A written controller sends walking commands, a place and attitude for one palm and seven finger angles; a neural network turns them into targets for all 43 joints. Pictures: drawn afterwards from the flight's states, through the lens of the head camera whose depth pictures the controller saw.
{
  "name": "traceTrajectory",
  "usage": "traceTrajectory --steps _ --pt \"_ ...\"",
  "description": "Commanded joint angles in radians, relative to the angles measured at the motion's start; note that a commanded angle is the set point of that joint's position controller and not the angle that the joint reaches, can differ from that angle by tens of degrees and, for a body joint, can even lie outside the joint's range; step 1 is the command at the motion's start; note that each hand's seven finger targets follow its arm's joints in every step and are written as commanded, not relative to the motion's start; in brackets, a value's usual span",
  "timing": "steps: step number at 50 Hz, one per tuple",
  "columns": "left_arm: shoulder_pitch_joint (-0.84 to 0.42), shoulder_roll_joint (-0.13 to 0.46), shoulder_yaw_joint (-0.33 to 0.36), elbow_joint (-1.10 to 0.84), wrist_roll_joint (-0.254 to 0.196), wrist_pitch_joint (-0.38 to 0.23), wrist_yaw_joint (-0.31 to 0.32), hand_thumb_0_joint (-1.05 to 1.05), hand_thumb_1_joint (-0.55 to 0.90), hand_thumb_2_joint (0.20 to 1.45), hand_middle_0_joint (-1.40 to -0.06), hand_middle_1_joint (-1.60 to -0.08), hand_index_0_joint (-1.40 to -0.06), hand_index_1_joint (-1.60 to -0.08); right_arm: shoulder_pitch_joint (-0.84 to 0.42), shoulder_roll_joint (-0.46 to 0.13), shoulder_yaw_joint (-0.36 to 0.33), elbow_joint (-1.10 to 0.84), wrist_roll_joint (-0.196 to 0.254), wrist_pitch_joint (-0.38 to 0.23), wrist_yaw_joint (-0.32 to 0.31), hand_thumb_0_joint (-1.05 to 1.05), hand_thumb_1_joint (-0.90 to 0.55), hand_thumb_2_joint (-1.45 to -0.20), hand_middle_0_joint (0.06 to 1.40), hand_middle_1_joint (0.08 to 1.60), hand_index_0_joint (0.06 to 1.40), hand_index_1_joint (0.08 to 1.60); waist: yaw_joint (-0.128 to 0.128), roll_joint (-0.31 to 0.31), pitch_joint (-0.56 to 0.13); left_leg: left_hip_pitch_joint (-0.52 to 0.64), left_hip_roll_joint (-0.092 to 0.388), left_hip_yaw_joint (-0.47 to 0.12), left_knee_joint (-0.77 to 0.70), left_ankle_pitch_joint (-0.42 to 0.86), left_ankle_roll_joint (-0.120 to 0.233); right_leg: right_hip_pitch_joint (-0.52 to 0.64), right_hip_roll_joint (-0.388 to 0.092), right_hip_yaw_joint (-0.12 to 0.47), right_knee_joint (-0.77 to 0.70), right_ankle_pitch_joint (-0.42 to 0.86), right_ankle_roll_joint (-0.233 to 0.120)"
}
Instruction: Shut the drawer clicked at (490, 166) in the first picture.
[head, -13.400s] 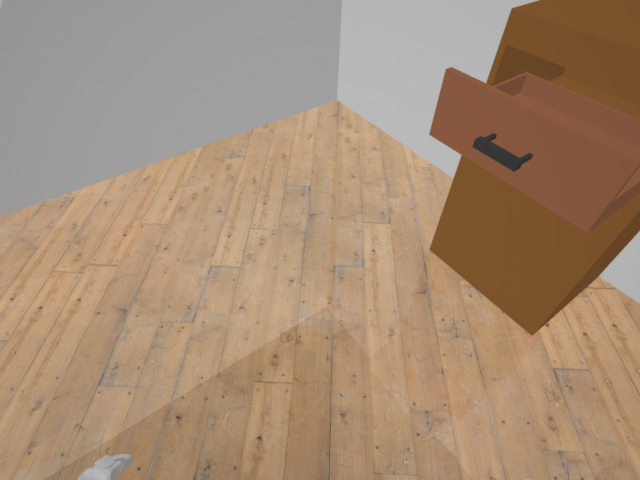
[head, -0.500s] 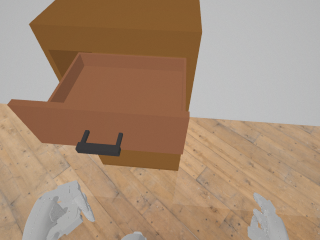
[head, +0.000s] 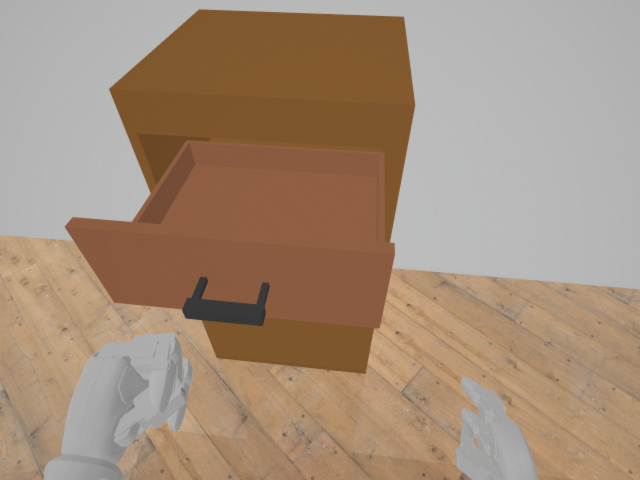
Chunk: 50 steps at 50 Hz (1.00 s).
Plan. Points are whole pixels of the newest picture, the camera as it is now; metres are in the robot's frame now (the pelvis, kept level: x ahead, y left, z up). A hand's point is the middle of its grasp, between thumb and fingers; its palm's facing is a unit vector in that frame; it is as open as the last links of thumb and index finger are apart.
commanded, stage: raise the hand and make a fist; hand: left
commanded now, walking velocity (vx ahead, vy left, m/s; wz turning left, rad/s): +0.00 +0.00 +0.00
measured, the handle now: (228, 299) +0.35 +0.17 +0.02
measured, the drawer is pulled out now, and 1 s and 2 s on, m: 0.24 0.24 0.24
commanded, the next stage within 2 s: bring the fist close to the handle in 0.34 s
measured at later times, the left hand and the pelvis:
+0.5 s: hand (198, 387) +0.19 +0.14 +0.11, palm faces +0.00 -1.00 -0.09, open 3.3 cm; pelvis +0.01 -0.04 +0.01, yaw +0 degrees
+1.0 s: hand (208, 377) +0.22 +0.15 +0.06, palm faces -0.02 -1.00 -0.04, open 3.3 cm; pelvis +0.01 -0.03 +0.00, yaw +0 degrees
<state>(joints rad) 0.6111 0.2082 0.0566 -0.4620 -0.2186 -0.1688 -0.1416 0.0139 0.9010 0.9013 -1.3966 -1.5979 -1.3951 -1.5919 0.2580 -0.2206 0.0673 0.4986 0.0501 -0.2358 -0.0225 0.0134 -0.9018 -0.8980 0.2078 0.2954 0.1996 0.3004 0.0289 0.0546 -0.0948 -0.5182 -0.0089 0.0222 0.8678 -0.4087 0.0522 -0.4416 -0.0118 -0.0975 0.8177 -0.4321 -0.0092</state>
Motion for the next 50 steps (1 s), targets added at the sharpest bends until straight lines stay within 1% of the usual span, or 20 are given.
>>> traceTrajectory --steps 1,4,9,10,11,12,14,18,22,27,30,32,34,35,36,39,41,44,48,50 --pt "-0.013 0.036 0.008 -0.135 -0.007 -0.008 -0.021 0.0 0.9 0.9 -1.4 -1.6 -1.4 -1.6 -0.118 -0.125 -0.067 -0.168 0.011 -0.062 -0.01 0.0 -0.9 -0.9 0.2 0.3 0.2 0.3 -0.022 -0.027 -0.012 0.078 0.034 -0.107 -0.231 0.068 -0.032 -0.042 0.025 -0.005 -0.145 0.054 -0.012" --pt "-0.048 0.078 0.049 -0.163 -0.013 0.001 -0.02 0.0 0.9 0.9 -1.4 -1.6 -1.4 -1.6 -0.118 -0.127 -0.071 -0.166 0.01 -0.068 -0.019 0.0 -0.9 -0.9 0.2 0.3 0.2 0.3 -0.016 -0.041 -0.028 0.084 0.028 -0.096 -0.23 0.07 -0.028 -0.026 0.023 0.004 -0.159 0.05 -0.009" --pt "-0.027 0.119 0.126 -0.201 -0.019 -0.05 0.02 0.0 0.9 0.9 -1.4 -1.6 -1.4 -1.6 -0.112 -0.112 -0.077 -0.152 0.002 -0.081 -0.018 0.0 -0.9 -0.9 0.2 0.3 0.2 0.3 0.003 -0.035 -0.071 0.104 0.025 -0.078 -0.216 0.141 -0.028 0.002 0.024 0.007 -0.156 0.095 -0.014" --pt "-0.019 0.126 0.144 -0.182 -0.023 -0.058 0.025 0.0 0.9 0.9 -1.4 -1.6 -1.4 -1.6 -0.118 -0.111 -0.077 -0.142 0.003 -0.081 -0.018 0.0 -0.9 -0.9 0.2 0.3 0.2 0.3 0.008 -0.007 -0.054 0.096 0.022 -0.074 -0.215 0.138 -0.029 0.001 0.026 0.011 -0.164 0.093 -0.016" --pt "-0.025 0.112 0.137 -0.17 -0.032 -0.066 0.023 0.0 0.9 0.9 -1.4 -1.6 -1.4 -1.6 -0.116 -0.111 -0.074 -0.139 0.004 -0.082 -0.017 0.0 -0.9 -0.9 0.2 0.3 0.2 0.3 -0.001 -0.015 -0.032 0.088 0.021 -0.071 -0.214 0.128 -0.029 -0.006 0.025 0.013 -0.17 0.086 -0.015" --pt "-0.055 0.108 0.127 -0.156 -0.036 -0.075 0.016 0.0 0.9 0.9 -1.4 -1.6 -1.4 -1.6 -0.115 -0.117 -0.074 -0.134 0.005 -0.083 -0.018 0.0 -0.9 -0.9 0.2 0.3 0.2 0.3 -0.015 -0.016 -0.01 0.085 0.021 -0.068 -0.21 0.117 -0.028 -0.019 0.025 0.017 -0.175 0.08 -0.013" --pt "-0.055 0.103 0.127 -0.119 -0.049 -0.079 -0.004 0.0 0.9 0.9 -1.4 -1.6 -1.4 -1.6 -0.114 -0.121 -0.076 -0.125 0.007 -0.092 -0.021 0.0 -0.9 -0.9 0.2 0.3 0.2 0.3 -0.02 -0.019 -0.008 0.08 0.016 -0.061 -0.198 0.109 -0.026 -0.019 0.021 0.033 -0.192 0.077 -0.009" --pt "-0.055 0.125 0.145 -0.068 -0.07 -0.073 -0.068 0.0 0.9 0.9 -1.4 -1.6 -1.4 -1.6 -0.113 -0.128 -0.082 -0.118 0.012 -0.106 -0.032 0.0 -0.9 -0.9 0.2 0.3 0.2 0.3 -0.019 -0.054 -0.039 0.077 0.007 -0.045 -0.177 0.144 -0.021 0.019 0.006 0.083 -0.23 0.118 0.002" --pt "-0.067 0.162 0.204 -0.059 -0.088 -0.082 -0.096 0.0 0.9 0.9 -1.4 -1.6 -1.4 -1.6 -0.111 -0.124 -0.087 -0.099 0.014 -0.123 -0.04 0.0 -0.9 -0.9 0.2 0.3 0.2 0.3 -0.013 -0.078 -0.076 0.094 0.003 -0.045 -0.167 0.204 -0.02 0.061 -0.003 0.1 -0.233 0.227 0.012" --pt "-0.117 0.158 0.242 0.072 -0.106 -0.115 -0.116 0.0 0.9 0.9 -1.4 -1.6 -1.4 -1.6 -0.11 -0.125 -0.088 -0.065 0.008 -0.118 -0.047 0.0 -0.9 -0.9 0.2 0.3 0.2 0.3 -0.023 -0.109 -0.027 0.059 -0.003 -0.042 -0.149 0.204 -0.027 0.049 -0.017 0.129 -0.241 0.289 0.031" --pt "-0.147 0.159 0.238 0.097 -0.107 -0.14 -0.139 0.0 0.9 0.9 -1.4 -1.6 -1.4 -1.6 -0.111 -0.13 -0.089 -0.059 0.006 -0.119 -0.044 0.0 -0.9 -0.9 0.2 0.3 0.2 0.3 -0.024 -0.057 -0.048 0.061 -0.008 -0.039 -0.138 0.222 -0.027 0.062 -0.026 0.143 -0.234 0.334 0.033" --pt "-0.145 0.145 0.219 0.101 -0.107 -0.155 -0.157 0.0 0.9 0.9 -1.4 -1.6 -1.4 -1.6 -0.107 -0.132 -0.089 -0.063 0.003 -0.121 -0.04 0.0 -0.9 -0.9 0.2 0.3 0.2 0.3 -0.025 -0.05 -0.087 0.067 -0.01 -0.036 -0.13 0.244 -0.025 0.079 -0.033 0.145 -0.22 0.387 0.038" --pt "-0.178 0.157 0.225 0.118 -0.105 -0.169 -0.17 0.0 0.9 0.9 -1.4 -1.6 -1.4 -1.6 -0.102 -0.137 -0.092 -0.057 0.001 -0.12 -0.04 0.0 -0.9 -0.9 0.2 0.3 0.2 0.3 -0.035 -0.072 -0.108 0.064 -0.011 -0.035 -0.12 0.252 -0.023 0.08 -0.036 0.151 -0.213 0.411 0.045" --pt "-0.182 0.183 0.254 0.136 -0.105 -0.177 -0.171 0.0 0.9 0.9 -1.4 -1.6 -1.4 -1.6 -0.102 -0.137 -0.096 -0.047 0.0 -0.118 -0.04 0.0 -0.9 -0.9 0.2 0.3 0.2 0.3 -0.033 -0.074 -0.111 0.054 -0.009 -0.039 -0.116 0.259 -0.024 0.087 -0.034 0.15 -0.207 0.43 0.042" --pt "-0.168 0.172 0.253 0.153 -0.107 -0.185 -0.175 0.0 0.9 0.9 -1.4 -1.6 -1.4 -1.6 -0.103 -0.136 -0.097 -0.047 -0.001 -0.115 -0.039 0.0 -0.9 -0.9 0.2 0.3 0.2 0.3 -0.03 -0.078 -0.115 0.052 -0.01 -0.039 -0.119 0.263 -0.024 0.086 -0.032 0.142 -0.199 0.43 0.04" --pt "-0.216 0.143 0.216 0.162 -0.11 -0.209 -0.179 0.0 0.9 0.9 -1.4 -1.6 -1.4 -1.6 -0.103 -0.141 -0.096 -0.049 -0.003 -0.112 -0.038 0.0 -0.9 -0.9 0.2 0.3 0.2 0.3 -0.04 -0.06 -0.111 0.056 -0.011 -0.037 -0.116 0.256 -0.022 0.05 -0.024 0.125 -0.187 0.388 0.032" --pt "-0.226 0.146 0.222 0.194 -0.107 -0.216 -0.17 0.0 0.9 0.9 -1.4 -1.6 -1.4 -1.6 -0.106 -0.144 -0.1 -0.042 -0.005 -0.107 -0.037 0.0 -0.9 -0.9 0.2 0.3 0.2 0.3 -0.041 -0.061 -0.1 0.042 -0.01 -0.039 -0.111 0.245 -0.022 0.028 -0.019 0.12 -0.181 0.35 0.027" --pt "-0.236 0.142 0.216 0.243 -0.102 -0.224 -0.164 0.0 0.9 0.9 -1.4 -1.6 -1.4 -1.6 -0.104 -0.147 -0.104 -0.047 -0.007 -0.096 -0.037 0.0 -0.9 -0.9 0.2 0.3 0.2 0.3 -0.042 -0.086 -0.105 0.021 -0.009 -0.04 -0.105 0.222 -0.021 -0.006 -0.012 0.11 -0.168 0.285 0.021" --pt "-0.276 0.126 0.183 0.227 -0.086 -0.247 -0.149 0.0 0.9 0.9 -1.4 -1.6 -1.4 -1.6 -0.101 -0.148 -0.106 -0.056 -0.01 -0.088 -0.032 0.0 -0.9 -0.9 0.2 0.3 0.2 0.3 -0.039 -0.025 -0.15 0.036 -0.005 -0.039 -0.1 0.227 -0.02 -0.038 0.001 0.079 -0.127 0.252 0.005" --pt "-0.301 0.121 0.162 0.23 -0.074 -0.253 -0.133 0.0 0.9 0.9 -1.4 -1.6 -1.4 -1.6 -0.098 -0.151 -0.103 -0.057 -0.014 -0.082 -0.03 0.0 -0.9 -0.9 0.2 0.3 0.2 0.3 -0.047 -0.026 -0.146 0.025 -0.001 -0.047 -0.094 0.216 -0.019 -0.064 0.009 0.068 -0.11 0.226 0.0"
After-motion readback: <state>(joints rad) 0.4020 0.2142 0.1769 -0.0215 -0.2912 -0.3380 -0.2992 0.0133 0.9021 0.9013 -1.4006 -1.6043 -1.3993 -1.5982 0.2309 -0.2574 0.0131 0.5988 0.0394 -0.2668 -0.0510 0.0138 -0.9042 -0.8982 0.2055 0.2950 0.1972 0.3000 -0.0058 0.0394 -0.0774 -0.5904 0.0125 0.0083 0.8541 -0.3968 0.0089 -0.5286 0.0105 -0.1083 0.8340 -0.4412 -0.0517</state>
